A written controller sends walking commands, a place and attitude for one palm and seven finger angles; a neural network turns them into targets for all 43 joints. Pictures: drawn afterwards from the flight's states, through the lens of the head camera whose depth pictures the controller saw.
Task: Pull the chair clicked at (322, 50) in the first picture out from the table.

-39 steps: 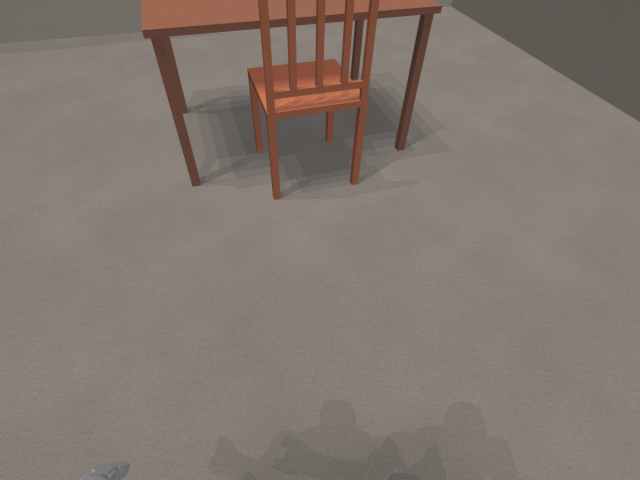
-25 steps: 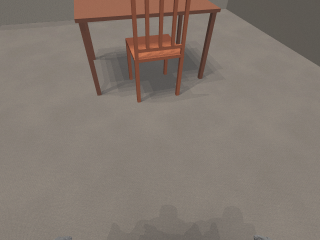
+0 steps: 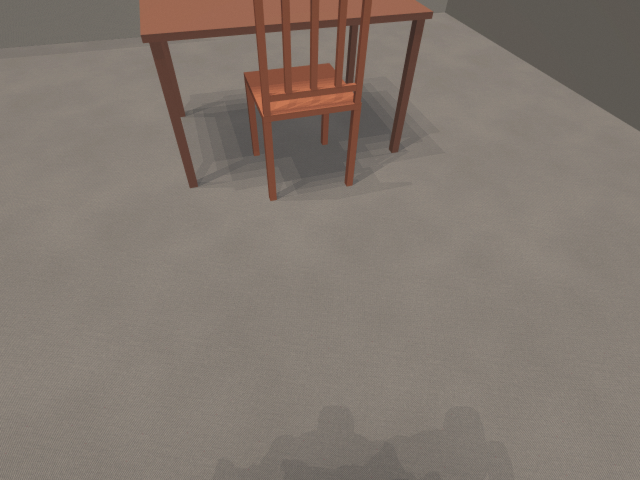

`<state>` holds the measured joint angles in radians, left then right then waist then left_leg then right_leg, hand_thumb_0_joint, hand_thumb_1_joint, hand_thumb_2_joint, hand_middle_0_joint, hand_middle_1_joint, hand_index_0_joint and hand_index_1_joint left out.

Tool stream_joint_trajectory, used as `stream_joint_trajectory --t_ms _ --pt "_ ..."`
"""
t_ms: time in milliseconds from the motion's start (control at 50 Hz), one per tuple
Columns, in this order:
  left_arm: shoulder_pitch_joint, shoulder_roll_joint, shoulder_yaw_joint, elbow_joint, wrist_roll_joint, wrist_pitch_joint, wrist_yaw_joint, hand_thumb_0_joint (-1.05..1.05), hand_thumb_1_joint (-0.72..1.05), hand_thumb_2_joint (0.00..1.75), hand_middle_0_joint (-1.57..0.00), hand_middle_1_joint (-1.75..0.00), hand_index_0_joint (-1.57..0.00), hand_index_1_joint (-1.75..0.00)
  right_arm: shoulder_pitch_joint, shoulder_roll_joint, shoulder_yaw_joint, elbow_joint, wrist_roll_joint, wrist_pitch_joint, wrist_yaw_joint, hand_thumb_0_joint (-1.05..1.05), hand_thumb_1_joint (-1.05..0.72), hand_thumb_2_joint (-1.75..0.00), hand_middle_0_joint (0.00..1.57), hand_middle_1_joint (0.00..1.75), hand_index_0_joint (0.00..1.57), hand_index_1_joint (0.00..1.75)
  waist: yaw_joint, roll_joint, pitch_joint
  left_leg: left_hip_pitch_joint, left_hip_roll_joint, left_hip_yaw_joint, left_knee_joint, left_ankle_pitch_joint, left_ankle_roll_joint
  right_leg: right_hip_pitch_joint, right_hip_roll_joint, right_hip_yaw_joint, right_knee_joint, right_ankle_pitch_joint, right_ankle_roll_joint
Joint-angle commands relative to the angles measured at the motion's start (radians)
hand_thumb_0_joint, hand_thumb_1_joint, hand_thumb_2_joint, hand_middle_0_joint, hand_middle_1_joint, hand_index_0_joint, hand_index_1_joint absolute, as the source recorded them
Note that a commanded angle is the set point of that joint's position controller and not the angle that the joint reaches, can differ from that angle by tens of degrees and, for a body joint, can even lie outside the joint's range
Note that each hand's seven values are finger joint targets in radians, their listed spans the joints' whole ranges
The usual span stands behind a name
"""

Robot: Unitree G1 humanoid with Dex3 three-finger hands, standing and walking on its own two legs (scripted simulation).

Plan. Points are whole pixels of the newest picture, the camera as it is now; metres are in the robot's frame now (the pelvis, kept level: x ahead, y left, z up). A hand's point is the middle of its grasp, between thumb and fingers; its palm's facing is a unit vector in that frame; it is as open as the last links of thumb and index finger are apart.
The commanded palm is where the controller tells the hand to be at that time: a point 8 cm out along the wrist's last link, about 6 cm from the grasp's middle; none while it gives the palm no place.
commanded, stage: stand and wait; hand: left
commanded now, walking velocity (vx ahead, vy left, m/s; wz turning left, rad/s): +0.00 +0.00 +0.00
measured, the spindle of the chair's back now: (314, 41) +1.54 +0.10 -0.06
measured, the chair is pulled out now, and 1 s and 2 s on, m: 0.00 0.00 0.00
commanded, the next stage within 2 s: look at it before walking up in 0.04 s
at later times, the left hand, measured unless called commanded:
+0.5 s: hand out of the picture +0.06 +0.24 -0.16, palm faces -0.05 -0.95 -0.31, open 7.3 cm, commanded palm none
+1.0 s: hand out of the picture +0.06 +0.21 -0.18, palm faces -0.08 -0.97 -0.24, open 7.3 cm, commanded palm none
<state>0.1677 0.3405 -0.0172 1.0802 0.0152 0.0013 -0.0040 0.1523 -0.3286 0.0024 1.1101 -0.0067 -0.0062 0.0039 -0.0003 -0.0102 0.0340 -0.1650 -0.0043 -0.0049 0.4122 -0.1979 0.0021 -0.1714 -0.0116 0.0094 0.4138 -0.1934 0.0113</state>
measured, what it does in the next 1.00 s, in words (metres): stands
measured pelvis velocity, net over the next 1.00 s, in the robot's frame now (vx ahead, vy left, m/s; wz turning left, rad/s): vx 0.04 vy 0.00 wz -0.09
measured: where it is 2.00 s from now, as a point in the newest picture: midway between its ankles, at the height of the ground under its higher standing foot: (349, 440)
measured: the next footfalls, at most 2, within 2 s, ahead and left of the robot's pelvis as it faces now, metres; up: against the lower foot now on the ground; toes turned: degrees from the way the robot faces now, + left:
left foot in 1.62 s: +0.43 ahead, +0.03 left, +0.00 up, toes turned -11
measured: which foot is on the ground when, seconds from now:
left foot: down 0.00-1.00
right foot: down 0.00-1.00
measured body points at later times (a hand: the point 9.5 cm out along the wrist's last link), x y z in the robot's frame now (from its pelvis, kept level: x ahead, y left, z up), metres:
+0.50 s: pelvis +0.00 +0.00 +0.00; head +0.00 +0.01 +0.45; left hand +0.06 +0.29 -0.14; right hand +0.07 -0.29 -0.13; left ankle +0.02 +0.12 -0.74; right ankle +0.02 -0.13 -0.74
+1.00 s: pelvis +0.04 +0.00 -0.01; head +0.03 +0.00 +0.44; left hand +0.07 +0.26 -0.16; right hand +0.07 -0.27 -0.15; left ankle +0.02 +0.12 -0.74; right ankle +0.02 -0.13 -0.74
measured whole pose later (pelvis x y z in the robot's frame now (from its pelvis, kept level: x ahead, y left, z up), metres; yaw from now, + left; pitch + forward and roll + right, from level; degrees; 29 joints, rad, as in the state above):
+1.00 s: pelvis +0.04 +0.00 -0.01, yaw -5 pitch -1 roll +0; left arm 0.29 0.27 0.01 1.05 0.03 0.02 -0.03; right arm 0.21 -0.25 -0.01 1.07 -0.02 -0.01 0.00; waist 0.02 -0.01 -0.01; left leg -0.18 0.04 0.07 0.52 -0.32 0.00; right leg -0.23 0.03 0.08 0.55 -0.33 -0.02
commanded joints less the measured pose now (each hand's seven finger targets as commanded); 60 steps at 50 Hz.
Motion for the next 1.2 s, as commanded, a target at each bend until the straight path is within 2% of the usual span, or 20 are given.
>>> stream_joint_trajectory --t_ms 0,240,460,740,780,800,840,900,940,980,1000,1020,1040,1060,1080,1100,1120,1140,1160,1180 --pt "-0.048 0.192 0.043 -0.064 -0.004 -0.025 0.018 0.0 0.9 0.9 -0.2 -0.3 -0.2 -0.3 -0.052 -0.2 -0.038 -0.066 -0.002 -0.021 -0.01 0.0 -0.9 -0.9 0.2 0.3 0.2 0.3 0.001 -0.006 -0.032 -0.018 0.112 -0.109 -0.093 0.013 0.029 -0.02 -0.1 0.11 -0.098 -0.046 -0.04" --pt "-0.048 0.187 0.045 -0.063 -0.002 -0.024 0.017 0.0 0.9 0.9 -0.2 -0.3 -0.2 -0.3 -0.047 -0.193 -0.04 -0.06 -0.004 -0.021 -0.008 0.0 -0.9 -0.9 0.2 0.3 0.2 0.3 -0.001 0.0 -0.02 -0.027 0.111 -0.111 -0.106 -0.021 0.027 -0.035 -0.098 0.121 -0.111 -0.083 -0.039" --pt "-0.042 0.188 0.044 -0.056 -0.003 -0.028 0.017 0.0 0.9 0.9 -0.2 -0.3 -0.2 -0.3 -0.051 -0.195 -0.039 -0.058 -0.002 -0.026 -0.01 0.0 -0.9 -0.9 0.2 0.3 0.2 0.3 0.001 0.015 -0.062 0.004 0.12 -0.105 -0.1 0.047 0.026 -0.002 -0.102 0.11 -0.098 0.006 -0.038" --pt "-0.044 0.187 0.044 -0.052 -0.003 -0.029 0.018 0.0 0.9 0.9 -0.2 -0.3 -0.2 -0.3 -0.066 -0.197 -0.037 -0.057 -0.001 -0.027 -0.012 0.0 -0.9 -0.9 0.2 0.3 0.2 0.3 0.002 0.006 -0.062 0.029 0.123 -0.1 -0.103 0.104 0.026 0.015 -0.104 0.103 -0.095 0.079 -0.037" --pt "0.015 0.079 0.024 -0.03 -0.003 -0.006 0.019 0.0 0.9 0.9 -0.2 -0.3 -0.2 -0.3 -0.004 -0.086 -0.014 -0.034 -0.01 -0.011 -0.01 0.0 -0.9 -0.9 0.2 0.3 0.2 0.3 0.001 0.006 -0.052 0.029 0.117 -0.064 -0.078 -0.034 0.008 -0.016 -0.089 0.113 -0.087 -0.067 -0.028" --pt "0.038 0.077 0.026 -0.031 0.001 0.002 0.014 0.0 0.9 0.9 -0.2 -0.3 -0.2 -0.3 0.019 -0.08 -0.016 -0.036 -0.012 -0.005 -0.009 0.0 -0.9 -0.9 0.2 0.3 0.2 0.3 0.004 0.005 -0.042 0.02 0.116 -0.057 -0.069 -0.155 0.012 -0.045 -0.08 0.129 -0.085 -0.178 -0.035" --pt "0.047 0.09 0.041 -0.053 0.006 0.014 0.0 0.0 0.9 0.9 -0.2 -0.3 -0.2 -0.3 0.03 -0.095 -0.03 -0.052 -0.018 0.003 -0.008 0.0 -0.9 -0.9 0.2 0.3 0.2 0.3 0.003 -0.003 0.044 -0.048 0.117 -0.056 -0.076 -0.354 0.019 -0.125 -0.059 0.156 -0.086 -0.34 -0.051" --pt "0.085 0.088 0.059 -0.091 0.009 0.012 -0.013 0.0 0.9 0.9 -0.2 -0.3 -0.2 -0.3 0.052 -0.117 -0.051 -0.082 -0.017 -0.002 -0.009 0.0 -0.9 -0.9 0.2 0.3 0.2 0.3 0.008 0.008 0.084 -0.066 0.145 -0.072 -0.046 -0.442 0.042 -0.203 -0.03 0.176 -0.03 -0.397 -0.075" --pt "0.098 0.06 0.067 -0.111 0.007 0.002 -0.018 0.0 0.9 0.9 -0.2 -0.3 -0.2 -0.3 0.084 -0.117 -0.061 -0.095 -0.015 -0.016 -0.014 0.0 -0.9 -0.9 0.2 0.3 0.2 0.3 -0.005 0.047 0.077 -0.007 0.184 -0.105 -0.046 -0.413 0.068 -0.264 0.0 0.158 0.065 -0.329 -0.079" --pt "0.092 0.016 0.069 -0.136 0.004 -0.013 -0.024 0.0 0.9 0.9 -0.2 -0.3 -0.2 -0.3 0.133 -0.141 -0.076 -0.095 -0.013 -0.031 -0.019 0.0 -0.9 -0.9 0.2 0.3 0.2 0.3 -0.021 0.163 0.042 0.108 0.291 -0.196 -0.106 -0.313 0.121 -0.344 0.057 0.045 0.251 -0.204 -0.058" --pt "0.056 0.003 0.071 -0.156 0.003 -0.018 -0.027 0.0 0.9 0.9 -0.2 -0.3 -0.2 -0.3 0.151 -0.146 -0.086 -0.099 -0.01 -0.037 -0.018 0.0 -0.9 -0.9 0.2 0.3 0.2 0.3 -0.034 0.189 0.04 0.155 0.359 -0.214 -0.138 -0.254 0.158 -0.404 0.037 -0.015 0.33 -0.257 -0.04" --pt "0.017 -0.003 0.073 -0.175 0.004 -0.018 -0.028 0.0 0.9 0.9 -0.2 -0.3 -0.2 -0.3 0.167 -0.136 -0.09 -0.097 -0.011 -0.041 -0.018 0.0 -0.9 -0.9 0.2 0.3 0.2 0.3 -0.049 0.206 0.067 0.158 0.389 -0.211 -0.159 -0.198 0.183 -0.443 0.003 -0.024 0.385 -0.307 -0.029" --pt "0.01 -0.006 0.077 -0.186 0.004 -0.019 -0.03 0.0 0.9 0.9 -0.2 -0.3 -0.2 -0.3 0.165 -0.123 -0.089 -0.098 -0.013 -0.044 -0.018 0.0 -0.9 -0.9 0.2 0.3 0.2 0.3 -0.044 0.198 0.087 0.141 0.399 -0.186 -0.15 -0.133 0.189 -0.44 -0.023 -0.02 0.395 -0.323 -0.027" --pt "0.029 -0.021 0.081 -0.183 0.005 -0.024 -0.032 0.0 0.9 0.9 -0.2 -0.3 -0.2 -0.3 0.152 -0.112 -0.086 -0.1 -0.017 -0.046 -0.019 0.0 -0.9 -0.9 0.2 0.3 0.2 0.3 -0.027 0.172 0.088 0.107 0.392 -0.134 -0.104 -0.051 0.173 -0.384 -0.038 -0.027 0.35 -0.314 -0.029" --pt "0.089 -0.036 0.084 -0.158 0.006 -0.028 -0.035 0.0 0.9 0.9 -0.2 -0.3 -0.2 -0.3 0.12 -0.1 -0.083 -0.102 -0.019 -0.045 -0.019 0.0 -0.9 -0.9 0.2 0.3 0.2 0.3 0.011 0.137 0.077 0.024 0.361 -0.051 -0.029 -0.019 0.134 -0.245 -0.036 -0.053 0.268 -0.253 -0.035" --pt "0.219 -0.039 0.087 -0.112 0.009 -0.03 -0.035 0.0 0.9 0.9 -0.2 -0.3 -0.2 -0.3 0.073 -0.091 -0.08 -0.112 -0.02 -0.043 -0.016 0.0 -0.9 -0.9 0.2 0.3 0.2 0.3 0.079 0.063 0.037 -0.093 0.293 0.05 0.133 -0.04 0.084 -0.043 0.003 -0.089 0.158 -0.136 -0.045" --pt "0.383 0.029 0.104 -0.06 0.015 -0.041 -0.025 0.0 0.9 0.9 -0.2 -0.3 -0.2 -0.3 0.036 -0.038 -0.068 -0.14 -0.008 -0.043 -0.01 0.0 -0.9 -0.9 0.2 0.3 0.2 0.3 0.151 -0.167 -0.008 -0.29 0.173 0.17 0.463 -0.095 0.023 0.161 -0.095 0.134 -0.015 -0.18 -0.087" --pt "0.506 0.133 0.125 -0.026 0.009 -0.054 -0.006 0.0 0.9 0.9 -0.2 -0.3 -0.2 -0.3 -0.019 0.034 -0.048 -0.202 -0.005 -0.052 -0.002 0.0 -0.9 -0.9 0.2 0.3 0.2 0.3 0.168 -0.425 -0.01 -0.567 0.034 0.181 0.753 -0.385 -0.022 0.264 -0.337 0.594 -0.189 -0.095 -0.176" --pt "0.516 0.121 0.12 -0.024 -0.003 -0.055 0.012 0.0 0.9 0.9 -0.2 -0.3 -0.2 -0.3 -0.046 0.001 -0.054 -0.213 -0.01 -0.059 -0.002 0.0 -0.9 -0.9 0.2 0.3 0.2 0.3 0.158 -0.276 -0.034 -0.606 0.067 0.051 0.826 -0.35 -0.007 0.31 -0.356 0.632 -0.188 -0.001 -0.223" --pt "0.443 0.082 0.112 -0.039 -0.003 -0.061 0.015 0.0 0.9 0.9 -0.2 -0.3 -0.2 -0.3 -0.045 -0.003 -0.062 -0.196 -0.006 -0.065 -0.001 0.0 -0.9 -0.9 0.2 0.3 0.2 0.3 0.125 -0.176 0.006 -0.603 0.111 0.022 0.835 -0.248 0.001 0.252 -0.326 0.542 -0.167 0.017 -0.239"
